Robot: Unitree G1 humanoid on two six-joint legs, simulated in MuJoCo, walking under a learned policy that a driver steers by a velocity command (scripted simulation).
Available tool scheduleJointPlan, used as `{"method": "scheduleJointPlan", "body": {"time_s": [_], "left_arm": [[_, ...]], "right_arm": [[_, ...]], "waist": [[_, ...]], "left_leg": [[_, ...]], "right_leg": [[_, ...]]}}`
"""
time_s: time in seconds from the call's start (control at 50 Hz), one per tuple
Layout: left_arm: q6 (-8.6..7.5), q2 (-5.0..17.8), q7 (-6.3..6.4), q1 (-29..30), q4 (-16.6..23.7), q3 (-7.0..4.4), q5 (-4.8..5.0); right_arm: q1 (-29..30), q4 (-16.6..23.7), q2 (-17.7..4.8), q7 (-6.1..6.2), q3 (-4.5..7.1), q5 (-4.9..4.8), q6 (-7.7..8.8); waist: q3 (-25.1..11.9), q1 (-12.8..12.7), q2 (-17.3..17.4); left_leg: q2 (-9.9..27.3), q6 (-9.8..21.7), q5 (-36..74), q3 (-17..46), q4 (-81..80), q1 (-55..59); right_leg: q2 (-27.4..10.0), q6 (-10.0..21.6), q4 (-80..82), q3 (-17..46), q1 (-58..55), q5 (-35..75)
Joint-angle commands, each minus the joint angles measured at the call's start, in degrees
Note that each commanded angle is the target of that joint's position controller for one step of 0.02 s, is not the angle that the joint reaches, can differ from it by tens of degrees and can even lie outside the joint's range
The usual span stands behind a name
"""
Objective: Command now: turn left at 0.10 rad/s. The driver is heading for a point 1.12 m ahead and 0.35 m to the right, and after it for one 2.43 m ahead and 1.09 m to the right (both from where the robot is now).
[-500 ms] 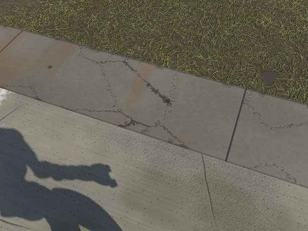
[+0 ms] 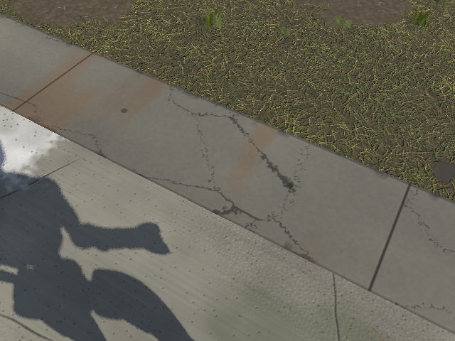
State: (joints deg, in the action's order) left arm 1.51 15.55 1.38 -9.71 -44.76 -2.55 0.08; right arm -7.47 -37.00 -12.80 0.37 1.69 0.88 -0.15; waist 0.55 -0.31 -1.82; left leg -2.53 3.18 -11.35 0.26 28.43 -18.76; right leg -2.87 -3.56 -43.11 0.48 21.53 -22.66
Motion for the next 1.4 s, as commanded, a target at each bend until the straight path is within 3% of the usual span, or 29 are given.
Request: {"method": "scheduleJointPlan", "body": {"time_s": [0.02,0.04,0.06,0.08,0.1,0.14,0.2,0.36,0.64,0.68,0.72,0.78,0.8,0.82,0.86,0.88,0.9,0.92,0.94,0.96,1.0,1.04,1.14,1.26,1.32,1.34,1.36,1.38,1.4], "left_arm": [[-0.9,3.4,-0.34,-1.6,2.6,-0.68,-0.15],[-1.13,3.2,-0.6,-2.6,2.1,-0.47,-0.86],[-1.35,5.1,-0.61,-3.4,2.2,-0.59,-1.84],[-1.39,9.2,-0.48,-2.4,2.0,-1.55,-1.5],[-1.68,6.7,-0.82,-1.0,1.7,-1.29,-0.89],[-2.54,3.6,-0.9,0.8,2.0,-0.29,-1.53],[-3.55,3.3,-0.44,-1.2,1.2,-0.05,-1.15],[-3.43,2.8,0.14,-3.2,-0.4,0.24,-0.79],[-3.25,1.5,0.39,-5.4,-5.7,0.22,-0.45],[-2.9,2.5,0.61,-7.5,-7.3,-0.3,0.12],[-3.16,3.9,0.94,-8.2,-6.9,-0.79,0.87],[-5.09,8.3,0.87,-11.2,-8.1,-2.3,1.58],[-5.44,8.1,0.78,-10.5,-7.8,-2.37,1.46],[-5.73,7.8,0.51,-9.3,-7.5,-2.27,1.43],[-5.49,6.8,-0.2,-5.1,-6.6,-1.99,2.16],[-5.44,6.0,-0.33,-4.0,-6.2,-1.84,2.01],[-5.84,3.2,-0.46,-1.6,-4.9,-0.99,1.73],[-6.91,1.2,-0.17,-1.2,-2.5,-0.57,1.79],[-7.69,3.7,-0.23,-0.3,-2.1,-1.17,2.38],[-8.14,3.9,-0.8,-2.0,-2.7,-1.24,3.08],[-8.48,3.7,-1.36,-1.5,-3.5,-1.46,2.18],[-8.0,2.9,-2.1,-0.6,-3.4,-1.67,1.38],[-6.98,-0.4,-2.61,9.9,0.4,-0.22,0.98],[-7.1,1.7,-3.78,17.4,3.5,-0.07,1.69],[-7.43,4.7,-4.14,12.0,2.6,-1.43,1.45],[-7.28,6.6,-3.85,4.1,0.4,-2.64,1.52],[-6.97,9.0,-3.33,-6.5,-2.7,-3.9,1.61],[-6.76,14.6,-2.88,-15.3,-4.5,-5.12,-0.08],[-6.61,12.1,-3.23,-16.1,-5.3,-4.18,0.19]], "right_arm": [[1.4,2.2,-7.3,0.27,1.75,-0.47,0.49],[0.4,1.3,-6.2,0.21,1.34,-0.72,0.64],[-1.4,0.5,-5.1,0.14,0.96,-0.32,1.02],[-4.1,0.4,-5.5,-0.25,1.31,0.29,1.47],[-2.3,0.1,-5.6,-0.14,1.4,0.66,1.49],[0.7,0.0,-6.0,0.39,1.85,0.19,1.05],[-0.6,-1.1,-5.2,0.71,1.97,0.1,0.61],[-2.8,-5.0,-4.2,0.91,2.32,-0.26,0.95],[-4.2,-12.6,-4.1,2.11,2.7,-0.75,0.5],[-6.0,-14.5,-4.6,2.19,3.07,-1.27,0.32],[-5.1,-14.4,-4.8,2.13,3.22,-1.81,1.08],[-0.3,-13.0,-1.9,0.86,2.53,-2.66,4.3],[0.5,-13.0,-2.5,0.39,2.63,-2.56,4.96],[-0.4,-13.3,-2.3,-0.03,2.57,-2.87,5.43],[-7.1,-16.8,-2.4,-0.41,2.98,-3.0,5.88],[-12.6,-19.5,-3.7,-0.38,3.77,-2.63,5.74],[-20.1,-21.4,-7.4,-0.04,4.99,-2.43,5.75],[-26.5,-22.4,-13.7,-0.51,6.4,-2.4,5.94],[-23.9,-21.5,-9.1,-0.77,4.59,-1.23,6.67],[-19.8,-20.4,-6.0,-0.82,3.46,-1.09,7.13],[-15.2,-18.8,-5.3,-1.2,2.65,-1.31,7.03],[-16.3,-19.5,-3.3,-1.1,1.64,-1.1,6.22],[-18.3,-20.0,-6.8,0.5,1.59,-0.84,5.34],[-21.0,-21.8,-8.1,0.81,2.01,-2.04,5.47],[-19.0,-21.4,-9.9,0.77,2.76,-1.58,4.67],[-18.0,-21.2,-10.0,0.73,2.79,-1.21,4.12],[-17.2,-20.4,-9.2,0.68,2.37,-0.81,3.83],[-23.3,-19.3,-2.9,0.09,0.6,-0.41,4.4],[-25.1,-20.5,-0.5,-0.45,-0.37,-1.62,6.03]], "waist": [[-5.8,-0.9,9.4],[-5.4,-1.6,8.0],[-5.8,-0.8,5.3],[-4.4,2.8,-2.0],[-3.2,1.9,-5.7],[-1.0,1.1,-4.6],[-0.3,0.5,-2.3],[-0.9,-0.1,1.9],[0.2,0.1,1.9],[0.3,0.1,0.8],[5.5,-0.6,-1.0],[8.9,-1.7,-8.5],[9.3,-1.6,-7.9],[9.1,-0.5,-7.8],[6.9,3.4,-5.9],[4.2,5.3,-4.1],[2.0,8.0,4.7],[-0.4,9.3,19.5],[0.8,7.5,13.9],[3.1,4.9,9.3],[3.9,2.9,4.8],[3.2,2.3,6.1],[6.0,3.9,5.6],[8.3,4.0,6.9],[2.8,-0.4,8.4],[-2.2,-4.6,8.8],[-8.5,-9.3,8.0],[-18.8,-7.8,-5.0],[-25.8,-6.7,-13.2]], "left_leg": [[13.4,9.3,7.8,12.9,-6.8,4.0],[11.9,6.9,4.3,12.3,-6.5,2.1],[9.5,3.7,-0.2,11.1,-4.8,-0.1],[5.2,1.2,-5.1,6.8,-3.7,-1.3],[2.8,-1.0,-5.1,3.4,-2.4,3.2],[3.3,-1.0,-2.1,3.6,-0.7,6.4],[3.9,0.2,0.4,4.7,-1.1,5.7],[4.1,-0.5,4.3,4.7,-0.8,6.4],[4.4,-0.9,7.0,4.4,-1.4,8.5],[2.0,-0.2,-11.0,2.1,-0.2,7.1],[1.4,0.9,-25.5,1.7,1.5,-0.8],[1.5,0.7,-12.2,-2.2,12.6,-10.0],[3.1,1.4,-11.8,-0.9,14.1,-10.3],[3.6,2.3,-13.5,-0.9,11.7,-8.8],[1.6,3.0,-8.8,-3.5,-0.4,6.7],[1.0,2.4,-3.9,-2.5,-1.1,16.1],[8.8,5.5,-9.6,10.7,-7.7,24.3],[21.1,13.4,-13.5,34.2,-16.9,31.7],[24.5,15.8,-12.4,40.0,-18.1,30.4],[23.1,14.0,-10.7,33.8,-17.2,29.4],[19.3,9.9,-4.1,23.0,-18.8,26.7],[15.8,7.6,6.8,14.9,-19.7,24.0],[13.2,7.6,13.9,6.6,-22.4,16.8],[16.2,6.7,14.3,4.2,-22.5,19.8],[17.1,4.8,36.0,2.6,-13.0,24.5],[15.4,3.8,45.1,1.0,-3.6,23.3],[12.9,1.9,42.2,-0.4,9.9,15.0],[5.1,-1.2,17.1,-2.0,33.6,-6.5],[-1.5,-1.9,-19.4,5.2,47.6,-16.4]], "right_leg": [[1.0,1.5,12.9,-1.2,-7.4,6.9],[0.8,2.5,18.8,-0.8,-11.6,13.6],[-2.7,3.8,19.4,3.3,-15.4,19.9],[-5.4,5.9,17.3,4.6,-13.4,19.5],[-4.7,7.4,19.6,5.3,-5.8,7.9],[-3.1,5.6,21.5,4.4,-1.1,1.7],[-2.0,4.4,20.1,2.9,-2.3,4.0],[-0.9,4.9,18.4,2.1,-4.2,7.2],[0.5,4.7,19.3,0.9,-5.1,9.8],[1.4,6.2,19.9,0.7,-4.6,-5.1],[-1.5,9.6,22.8,5.8,-2.6,-20.7],[-14.6,16.7,32.7,24.0,-8.3,-24.8],[-16.3,17.7,33.8,25.9,-8.0,-21.4],[-16.2,17.3,33.1,24.7,-7.8,-17.9],[-10.3,13.3,28.9,15.0,-2.3,-10.1],[-6.7,11.2,23.7,10.1,1.7,-3.6],[-1.0,7.4,8.1,2.3,9.1,4.6],[5.4,4.6,-10.6,-3.0,20.1,-0.7],[3.7,5.4,-22.5,3.3,26.1,-8.2],[0.8,7.1,-26.5,5.4,29.0,-3.8],[-2.9,8.4,-23.5,4.1,28.9,6.0],[-4.2,7.4,-19.2,2.0,24.9,10.7],[-2.4,3.9,-1.5,-1.9,20.9,20.3],[-0.5,6.3,11.2,-1.7,15.1,24.9],[2.5,9.2,12.1,-3.5,5.5,20.1],[4.6,10.6,11.9,-4.9,-4.5,18.9],[2.5,12.7,10.9,-2.3,-20.2,18.9],[-13.0,20.4,12.5,21.1,-43.7,10.3],[-20.5,24.9,25.9,44.9,-48.1,-0.6]]}}
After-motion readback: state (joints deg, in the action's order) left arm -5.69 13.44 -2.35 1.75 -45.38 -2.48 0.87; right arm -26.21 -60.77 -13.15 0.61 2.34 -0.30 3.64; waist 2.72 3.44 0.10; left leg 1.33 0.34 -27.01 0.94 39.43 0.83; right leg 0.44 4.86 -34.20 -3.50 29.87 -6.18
